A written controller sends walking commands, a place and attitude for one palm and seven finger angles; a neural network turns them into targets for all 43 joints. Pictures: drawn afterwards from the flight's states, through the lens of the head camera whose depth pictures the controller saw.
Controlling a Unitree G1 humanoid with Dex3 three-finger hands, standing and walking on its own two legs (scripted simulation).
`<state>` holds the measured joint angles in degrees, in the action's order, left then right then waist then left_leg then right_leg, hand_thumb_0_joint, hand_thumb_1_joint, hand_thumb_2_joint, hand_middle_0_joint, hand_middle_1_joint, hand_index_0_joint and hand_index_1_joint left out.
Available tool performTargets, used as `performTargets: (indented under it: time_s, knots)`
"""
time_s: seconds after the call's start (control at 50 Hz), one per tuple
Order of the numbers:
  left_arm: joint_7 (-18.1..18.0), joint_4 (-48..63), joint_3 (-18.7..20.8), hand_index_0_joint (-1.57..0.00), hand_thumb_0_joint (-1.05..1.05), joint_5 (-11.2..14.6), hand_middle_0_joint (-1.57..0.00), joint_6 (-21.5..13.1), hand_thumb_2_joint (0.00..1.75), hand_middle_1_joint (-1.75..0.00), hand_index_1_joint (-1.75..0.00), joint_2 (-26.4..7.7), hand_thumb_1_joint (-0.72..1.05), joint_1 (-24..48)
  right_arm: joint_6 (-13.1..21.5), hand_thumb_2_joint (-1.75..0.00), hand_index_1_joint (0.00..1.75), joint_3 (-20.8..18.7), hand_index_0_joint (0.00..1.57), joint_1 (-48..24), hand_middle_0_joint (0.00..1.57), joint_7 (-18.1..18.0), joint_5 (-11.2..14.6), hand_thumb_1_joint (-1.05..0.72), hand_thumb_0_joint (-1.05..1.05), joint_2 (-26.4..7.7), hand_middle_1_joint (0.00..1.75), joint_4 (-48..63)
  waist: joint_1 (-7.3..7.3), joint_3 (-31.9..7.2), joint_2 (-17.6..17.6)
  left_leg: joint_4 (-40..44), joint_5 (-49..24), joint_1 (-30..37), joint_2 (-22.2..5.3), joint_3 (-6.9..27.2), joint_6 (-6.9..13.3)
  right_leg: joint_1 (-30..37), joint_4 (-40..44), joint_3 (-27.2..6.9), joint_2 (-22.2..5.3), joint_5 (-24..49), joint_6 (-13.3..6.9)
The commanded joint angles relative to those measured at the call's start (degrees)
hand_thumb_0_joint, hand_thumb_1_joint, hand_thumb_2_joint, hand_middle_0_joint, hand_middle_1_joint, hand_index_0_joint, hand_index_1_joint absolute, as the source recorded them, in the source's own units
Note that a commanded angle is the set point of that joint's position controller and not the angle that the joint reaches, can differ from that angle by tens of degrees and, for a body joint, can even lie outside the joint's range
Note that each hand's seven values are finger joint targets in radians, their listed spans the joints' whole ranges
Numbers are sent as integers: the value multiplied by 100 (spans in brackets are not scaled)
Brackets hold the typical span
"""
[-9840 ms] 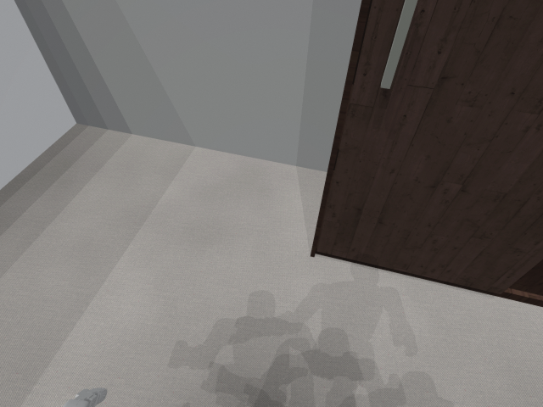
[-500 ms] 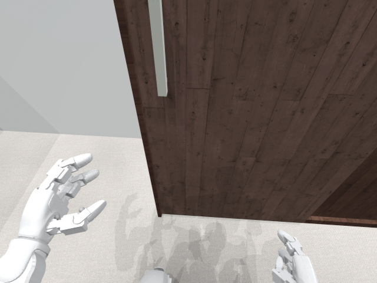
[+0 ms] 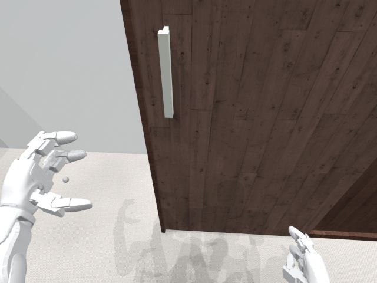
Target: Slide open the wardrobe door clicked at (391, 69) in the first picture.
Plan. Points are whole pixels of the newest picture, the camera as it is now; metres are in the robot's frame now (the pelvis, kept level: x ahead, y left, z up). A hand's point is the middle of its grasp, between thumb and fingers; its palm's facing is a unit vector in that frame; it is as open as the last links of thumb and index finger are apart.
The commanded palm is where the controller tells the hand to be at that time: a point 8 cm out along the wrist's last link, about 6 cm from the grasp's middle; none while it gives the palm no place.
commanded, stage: raise the hand with hooked fingers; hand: left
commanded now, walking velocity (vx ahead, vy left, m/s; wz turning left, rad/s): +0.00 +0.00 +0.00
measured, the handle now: (167, 75) +0.52 +0.12 +0.21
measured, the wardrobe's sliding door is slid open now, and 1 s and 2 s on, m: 0.00 0.00 0.00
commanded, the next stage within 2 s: move the hooked fingers beside the handle in 0.94 s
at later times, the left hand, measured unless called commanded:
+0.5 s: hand (28, 132) +0.26 +0.29 +0.24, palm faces +0.12 -0.99 -0.08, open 14.0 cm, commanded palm +0.22 +0.33 +0.23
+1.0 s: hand (46, 130) +0.28 +0.28 +0.23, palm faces +0.10 -0.99 -0.07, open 14.0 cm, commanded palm +0.24 +0.32 +0.23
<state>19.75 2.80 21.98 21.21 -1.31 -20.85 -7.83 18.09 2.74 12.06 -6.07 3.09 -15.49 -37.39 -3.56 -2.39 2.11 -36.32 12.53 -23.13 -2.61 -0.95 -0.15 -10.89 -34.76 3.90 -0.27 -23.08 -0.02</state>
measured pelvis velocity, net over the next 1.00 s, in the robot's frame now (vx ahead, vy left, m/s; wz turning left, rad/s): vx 0.00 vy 0.00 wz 0.01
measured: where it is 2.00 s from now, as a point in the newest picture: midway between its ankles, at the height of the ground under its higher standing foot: outside the picture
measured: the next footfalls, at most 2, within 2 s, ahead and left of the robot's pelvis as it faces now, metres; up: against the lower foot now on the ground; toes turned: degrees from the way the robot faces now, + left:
none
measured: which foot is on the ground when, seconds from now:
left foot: down 0.00-1.00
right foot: down 0.00-1.00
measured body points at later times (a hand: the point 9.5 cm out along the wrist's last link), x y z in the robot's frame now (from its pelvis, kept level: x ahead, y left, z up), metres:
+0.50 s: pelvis -0.02 +0.00 +0.01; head -0.05 -0.01 +0.46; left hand +0.25 +0.34 +0.24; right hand +0.19 -0.20 -0.05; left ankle +0.07 +0.12 -0.72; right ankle -0.05 -0.12 -0.72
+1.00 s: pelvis +0.00 +0.00 +0.01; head -0.03 -0.02 +0.46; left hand +0.27 +0.33 +0.23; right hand +0.21 -0.21 -0.05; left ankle +0.07 +0.12 -0.72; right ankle -0.05 -0.12 -0.72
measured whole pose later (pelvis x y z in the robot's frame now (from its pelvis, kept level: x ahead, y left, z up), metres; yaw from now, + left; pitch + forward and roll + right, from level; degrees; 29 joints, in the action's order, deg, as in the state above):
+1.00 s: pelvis +0.00 +0.00 +0.01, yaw +1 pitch -4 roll -1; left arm 23.0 -3.0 26.6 19.2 18.7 -28.2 11.8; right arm 11.5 5.9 9.6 -5.8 4.9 -15.0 -36.5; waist -4.5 -1.0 3.4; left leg -26.4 7.6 -15.2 -2.2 -0.7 -0.4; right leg -3.1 -24.8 4.3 -0.1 -18.2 -0.3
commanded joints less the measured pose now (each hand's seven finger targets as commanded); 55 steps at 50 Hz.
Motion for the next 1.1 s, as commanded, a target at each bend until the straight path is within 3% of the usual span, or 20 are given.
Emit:
performTargets:
  time_s: [0.0, 0.18, 0.22, 0.28, 0.34, 0.36, 0.42, 0.48, 0.52, 0.58, 0.62, 0.64, 0.72, 0.74, 0.82, 0.84, 0.88, 0.94, 1.02, 1.08]
  knots:
    - [10, 1136, 611, -30, 0, 81, -30, 87, 31, -118, -118, -1369, -48, 1601, 286, -90, 30, -144, 20, -715, 20, -75, 38, -90, 0, -593, 30, 902, -45, -562, 361, 773, -360, 1552, 210, 213, 181, -785, 890, -21, 175, 1364, -33]
    - [104, 885, 760, -30, 0, -15, -30, 787, 30, -120, -120, -1801, -50, 2825, 46, -90, 30, 5, 20, -972, 20, -104, 92, -90, 0, -560, 30, 931, -47, -600, 291, 1139, -91, 1893, 219, 302, 161, -582, 1316, -32, 191, 965, -61]
    - [119, 951, 757, -30, 0, -63, -30, 884, 30, -120, -120, -1887, -50, 3121, 15, -90, 30, 22, 20, -1055, 20, -113, 107, -90, 0, -549, 30, 960, -39, -651, 585, 1207, 11, 2033, 230, 311, 153, -576, 1371, -49, 180, 852, -81]
    - [157, 809, 835, -30, 0, -63, -30, 1052, 30, -120, -120, -2058, -50, 3365, -42, -90, 30, 61, 20, -1094, 20, -120, 116, -90, 0, -546, 30, 956, -51, -617, 343, 1301, 69, 2031, 236, 362, 158, -513, 1480, -39, 182, 793, -84]
    - [217, 526, 964, -30, 0, -67, -30, 1254, 30, -120, -120, -2292, -50, 3562, -97, -90, 30, 73, 20, -1171, 20, -120, 135, -90, 0, -576, 30, 942, -100, -575, 313, 1312, 108, 2007, 254, 354, 170, -463, 1603, -104, 168, 714, -86]
    - [244, 489, 863, -30, 0, -95, -30, 1320, 30, -120, -120, -2260, -50, 3766, -117, -90, 30, 91, 20, -1173, 20, -118, 157, -90, 0, -581, 30, 930, -48, -503, 322, 1362, 154, 1996, 249, 356, 167, -506, 1617, -80, 152, 667, -81]
    - [290, 532, 911, -30, 0, -126, -30, 1462, 30, -120, -120, -2425, -50, 4145, -133, -90, 30, 87, 20, -1211, 20, -105, 178, -90, 0, -596, 30, 974, -63, -686, 590, 1395, 127, 2150, 281, 387, 153, -460, 1586, -56, 151, 717, -109]
    - [415, -13, 745, -30, 0, -69, -30, 1637, 30, -120, -120, -2141, -50, 3646, -184, -90, 30, 55, 20, -1149, 20, -54, 206, -90, 0, -634, 30, 971, -54, -473, 85, 1334, 86, 1965, 269, 354, 175, -552, 1641, -89, 144, 731, -64]
    - [453, 189, 760, -30, 0, -85, -30, 1667, 30, -120, -120, -2193, -50, 3667, -214, -90, 30, 39, 20, -1172, 20, -5, 221, -90, 0, -656, 30, 1042, -76, -557, 309, 1341, 3, 2032, 273, 355, 159, -536, 1559, -57, 151, 848, -87]
    - [405, 424, 922, -30, 0, -51, -30, 1631, 30, -120, -120, -2344, -50, 3750, -234, -90, 30, 22, 20, -1200, 20, 17, 205, -90, 0, -651, 30, 1094, -96, -660, 203, 1270, -124, 2059, 276, 329, 177, -518, 1569, -92, 152, 905, -75]
    - [319, 691, 1052, -30, 0, -67, -30, 1536, 30, -120, -120, -2428, -50, 3835, -220, -90, 30, 3, 20, -1184, 20, 12, 187, -90, 0, -643, 30, 1122, -104, -863, 405, 1262, -225, 2208, 286, 316, 174, -446, 1528, -75, 165, 969, -89]
    - [267, 757, 1147, -30, 0, -69, -30, 1492, 30, -120, -120, -2544, -50, 3777, -217, -90, 30, 14, 20, -1185, 20, 11, 159, -90, 0, -633, 30, 1121, -141, -854, 283, 1224, -313, 2186, 275, 311, 184, -416, 1555, -99, 169, 1041, -86]
    - [178, 850, 1076, -30, 0, -122, -30, 1438, 30, -120, -120, -2405, -50, 3899, -213, -90, 30, 5, 20, -1130, 20, -31, 150, -90, 0, -619, 30, 1075, -90, -864, 657, 1276, -432, 2319, 286, 269, 176, -387, 1525, -64, 177, 1220, -101]
    - [170, 860, 1097, -30, 0, -114, -30, 1444, 30, -120, -120, -2420, -50, 3813, -214, -90, 30, 1, 20, -1137, 20, -34, 140, -90, 0, -610, 30, 1067, -113, -907, 433, 1209, -587, 2325, 276, 246, 195, -311, 1541, -97, 173, 1402, -84]
    - [235, 618, 942, -30, 0, -141, -30, 1588, 30, -120, -120, -2284, -50, 3854, -254, -90, 30, 11, 20, -1122, 20, -60, 161, -90, 0, -619, 30, 1034, -69, -758, 508, 1278, -527, 2269, 289, 251, 187, -373, 1540, -75, 170, 1402, -75]
    - [246, 567, 935, -30, 0, -133, -30, 1600, 30, -120, -120, -2264, -50, 3772, -256, -90, 30, 7, 20, -1133, 20, -52, 164, -90, 0, -609, 30, 1027, -84, -742, 280, 1220, -645, 2268, 274, 223, 203, -340, 1565, -92, 175, 1539, -52]
    - [286, 620, 944, -30, 0, -116, -30, 1634, 30, -120, -120, -2292, -50, 3809, -273, -90, 30, 3, 20, -1134, 20, -52, 169, -90, 0, -615, 30, 1039, -75, -872, 397, 1196, -750, 2313, 299, 218, 212, -306, 1510, -113, 150, 1726, -46]
    - [304, 612, 990, -30, 0, -79, -30, 1620, 30, -120, -120, -2316, -50, 3728, -301, -90, 30, 5, 20, -1155, 20, -26, 172, -90, 0, -599, 30, 1058, -102, -929, 199, 1141, -872, 2315, 297, 193, 213, -246, 1501, -108, 169, 1872, -28]
    - [329, 581, 1040, -30, 0, -62, -30, 1614, 30, -120, -120, -2317, -50, 3754, -339, -90, 30, -5, 20, -1151, 20, -12, 176, -90, 0, -610, 30, 1061, -91, -952, 252, 1135, -1007, 2329, 308, 185, 217, -246, 1422, -83, 159, 2105, -31]
    - [286, 527, 671, -30, 0, -106, -30, 1619, 30, -120, -120, -2024, -50, 4165, -354, -90, 30, 12, 20, -1167, 20, -22, 197, -90, 0, -582, 30, 1025, 15, -827, 322, 1144, -840, 2324, 299, 184, 197, -400, 1437, -90, 162, 1903, -25]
